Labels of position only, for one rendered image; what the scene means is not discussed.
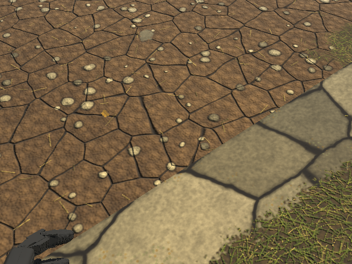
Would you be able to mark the robot left hand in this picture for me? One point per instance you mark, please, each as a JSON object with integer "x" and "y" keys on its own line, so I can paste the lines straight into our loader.
{"x": 37, "y": 243}

